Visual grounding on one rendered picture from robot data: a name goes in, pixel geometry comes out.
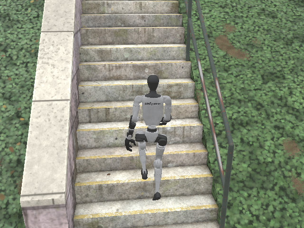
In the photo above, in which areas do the stairs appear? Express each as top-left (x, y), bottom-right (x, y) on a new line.
top-left (74, 0), bottom-right (219, 228)

